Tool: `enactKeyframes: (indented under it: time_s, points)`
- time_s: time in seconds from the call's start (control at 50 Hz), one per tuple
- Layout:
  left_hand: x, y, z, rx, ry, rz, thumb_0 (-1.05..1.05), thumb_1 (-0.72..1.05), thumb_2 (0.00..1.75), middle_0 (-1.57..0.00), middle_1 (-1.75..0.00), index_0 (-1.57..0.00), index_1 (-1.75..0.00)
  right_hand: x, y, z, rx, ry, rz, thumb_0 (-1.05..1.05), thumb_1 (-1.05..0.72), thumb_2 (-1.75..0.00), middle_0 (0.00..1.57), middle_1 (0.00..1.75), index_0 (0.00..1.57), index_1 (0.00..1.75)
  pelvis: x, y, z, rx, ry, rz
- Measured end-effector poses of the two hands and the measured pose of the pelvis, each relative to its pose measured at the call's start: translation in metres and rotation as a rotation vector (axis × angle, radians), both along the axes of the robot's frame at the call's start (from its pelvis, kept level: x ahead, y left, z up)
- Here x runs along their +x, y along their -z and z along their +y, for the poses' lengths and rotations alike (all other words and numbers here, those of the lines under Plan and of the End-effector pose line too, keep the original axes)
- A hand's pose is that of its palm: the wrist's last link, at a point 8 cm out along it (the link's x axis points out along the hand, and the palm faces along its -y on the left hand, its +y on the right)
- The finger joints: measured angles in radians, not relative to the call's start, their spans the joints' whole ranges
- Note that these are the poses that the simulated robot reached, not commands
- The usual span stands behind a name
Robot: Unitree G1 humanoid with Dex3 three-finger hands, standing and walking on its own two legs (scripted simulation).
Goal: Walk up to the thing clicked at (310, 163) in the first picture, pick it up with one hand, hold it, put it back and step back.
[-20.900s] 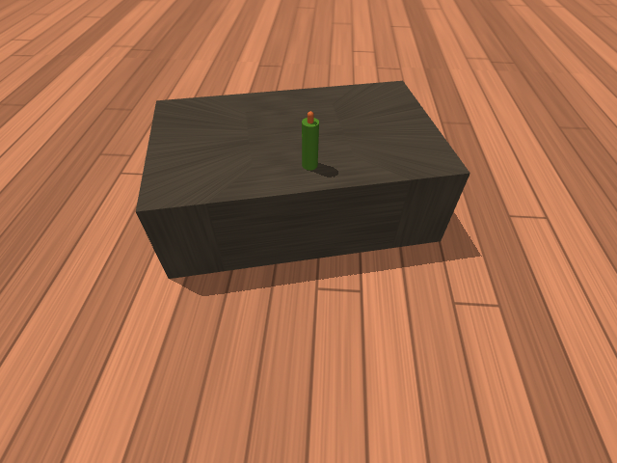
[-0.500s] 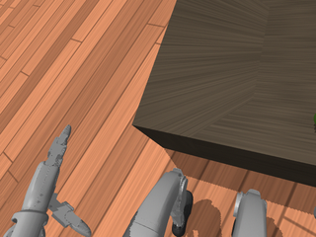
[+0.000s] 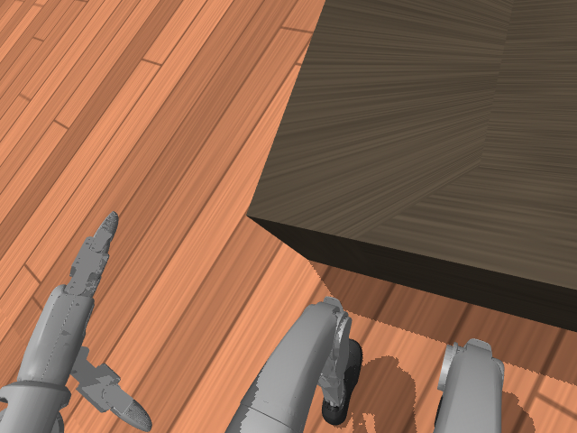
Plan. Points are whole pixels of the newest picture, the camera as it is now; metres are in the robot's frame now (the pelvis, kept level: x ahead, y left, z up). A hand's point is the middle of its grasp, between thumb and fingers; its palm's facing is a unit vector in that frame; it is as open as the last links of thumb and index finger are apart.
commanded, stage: lower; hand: right
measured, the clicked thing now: out of the picture +0.49 -0.30 -0.06
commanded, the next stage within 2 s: loosen in 0.12 s
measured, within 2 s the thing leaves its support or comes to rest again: neither
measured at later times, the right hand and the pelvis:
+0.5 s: hand out of the picture +0.49 -0.30 -0.08, palm faces +0.42 +0.91 +0.01, open 8.8 cm; pelvis -0.01 +0.00 -0.02, yaw +0 degrees
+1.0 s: hand out of the picture +0.50 -0.31 -0.08, palm faces +0.43 +0.90 +0.01, open 15.7 cm; pelvis -0.01 +0.00 -0.02, yaw +1 degrees
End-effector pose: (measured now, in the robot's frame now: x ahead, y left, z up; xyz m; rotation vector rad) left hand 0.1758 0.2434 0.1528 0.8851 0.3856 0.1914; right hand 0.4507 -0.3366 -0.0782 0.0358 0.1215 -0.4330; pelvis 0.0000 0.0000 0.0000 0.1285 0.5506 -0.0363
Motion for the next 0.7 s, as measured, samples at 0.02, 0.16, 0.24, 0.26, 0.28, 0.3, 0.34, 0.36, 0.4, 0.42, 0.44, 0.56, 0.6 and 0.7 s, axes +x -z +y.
enactKeyframes:
  time_s: [0.02, 0.16, 0.24, 0.26, 0.28, 0.3, 0.34, 0.36, 0.4, 0.42, 0.44, 0.56, 0.6, 0.7]
  points:
    - [0.0, 0.0, 0.0, 0.004, 0.004, -0.001, -0.01, -0.55, 0.08, -0.06, -0.04, -0.05, -0.06, 0.0, 0.0, 0.0, -0.001, 0.0, -0.003, -0.05, 0.41, -1.2, 0.77, 1.21, 0.84, 1.26, 0.0, 0.001, 0.0, 0.0, -0.001, 0.0]
    - [0.001, -0.004, 0.001, 0.029, 0.025, -0.021, -0.01, -0.56, 0.08, -0.06, -0.04, -0.05, -0.06, 0.001, 0.001, -0.001, -0.006, 0.004, -0.022, -0.05, 0.42, -1.2, 0.78, 1.21, 0.84, 1.26, -0.003, 0.006, 0.0, -0.002, -0.002, -0.001]
    - [-0.002, -0.003, -0.001, 0.025, 0.036, -0.03, -0.01, -0.56, 0.08, -0.06, -0.04, -0.05, -0.06, 0.0, 0.001, -0.002, -0.01, 0.002, -0.027, -0.05, 0.42, -1.19, 0.78, 1.2, 0.84, 1.25, -0.005, 0.009, 0.002, -0.002, -0.001, -0.001]
    - [-0.002, -0.004, -0.001, 0.026, 0.039, -0.032, -0.01, -0.56, 0.08, -0.06, -0.04, -0.05, -0.06, 0.001, 0.001, -0.002, -0.012, 0.0, -0.029, -0.05, 0.42, -1.19, 0.78, 1.2, 0.85, 1.25, -0.006, 0.01, 0.002, -0.002, 0.0, -0.001]
    - [-0.003, -0.004, -0.001, 0.028, 0.043, -0.035, -0.01, -0.56, 0.08, -0.06, -0.04, -0.05, -0.06, 0.001, 0.001, -0.002, -0.014, -0.001, -0.03, -0.05, 0.41, -1.19, 0.78, 1.2, 0.85, 1.24, -0.006, 0.011, 0.002, -0.002, -0.001, -0.001]
    - [-0.003, -0.004, 0.0, 0.03, 0.045, -0.037, -0.01, -0.55, 0.07, -0.06, -0.04, -0.06, -0.06, 0.001, 0.001, -0.002, -0.015, -0.001, -0.031, -0.05, 0.41, -1.18, 0.79, 1.19, 0.85, 1.23, -0.007, 0.012, 0.002, -0.003, -0.001, -0.001]
    - [-0.004, -0.004, 0.0, 0.035, 0.047, -0.04, -0.01, -0.55, 0.06, -0.06, -0.04, -0.06, -0.06, 0.001, 0.001, -0.002, -0.014, 0.001, -0.034, -0.05, 0.39, -1.14, 0.8, 1.17, 0.86, 1.2, -0.008, 0.014, 0.003, -0.004, -0.002, -0.001]
    - [-0.005, -0.004, 0.001, 0.038, 0.047, -0.041, -0.01, -0.54, 0.06, -0.07, -0.04, -0.06, -0.05, 0.001, 0.002, -0.003, -0.013, 0.003, -0.036, -0.04, 0.38, -1.12, 0.81, 1.15, 0.87, 1.18, -0.009, 0.015, 0.003, -0.004, -0.002, -0.001]
    - [-0.007, -0.005, 0.001, 0.043, 0.048, -0.043, -0.01, -0.53, 0.05, -0.07, -0.05, -0.07, -0.05, 0.001, 0.002, -0.003, -0.011, 0.006, -0.039, -0.04, 0.35, -1.06, 0.83, 1.11, 0.88, 1.14, -0.01, 0.016, 0.003, -0.005, -0.003, -0.002]
    - [-0.008, -0.005, 0.001, 0.044, 0.047, -0.044, -0.01, -0.53, 0.05, -0.07, -0.05, -0.07, -0.05, 0.001, 0.002, -0.003, -0.01, 0.007, -0.039, -0.04, 0.34, -1.03, 0.84, 1.09, 0.89, 1.11, -0.011, 0.016, 0.004, -0.006, -0.003, -0.002]
    - [-0.009, -0.005, 0.002, 0.046, 0.047, -0.044, -0.01, -0.53, 0.05, -0.07, -0.05, -0.07, -0.05, 0.001, 0.002, -0.004, -0.009, 0.008, -0.04, -0.04, 0.33, -0.99, 0.85, 1.06, 0.9, 1.09, -0.012, 0.017, 0.004, -0.006, -0.003, -0.002]
    - [-0.013, -0.005, 0.003, 0.058, 0.037, -0.047, -0.01, -0.52, 0.05, -0.07, -0.05, -0.08, -0.05, 0.004, 0.004, -0.003, -0.014, -0.007, -0.039, -0.02, 0.28, -0.74, 0.92, 0.91, 0.95, 0.91, -0.014, 0.02, 0.004, -0.004, -0.004, 0.0]
    - [-0.013, -0.005, 0.003, 0.059, 0.034, -0.046, -0.01, -0.52, 0.05, -0.07, -0.05, -0.08, -0.05, 0.005, 0.005, -0.002, -0.015, -0.011, -0.036, -0.02, 0.29, -0.65, 0.93, 0.84, 0.95, 0.85, -0.014, 0.02, 0.004, -0.004, -0.005, 0.002]
    - [-0.012, -0.005, 0.001, 0.056, 0.034, -0.041, -0.01, -0.53, 0.06, -0.07, -0.05, -0.07, -0.06, 0.004, 0.009, -0.003, -0.007, -0.004, -0.028, -0.01, 0.35, -0.44, 0.85, 0.67, 0.86, 0.67, -0.013, 0.02, 0.003, -0.003, -0.008, 0.004]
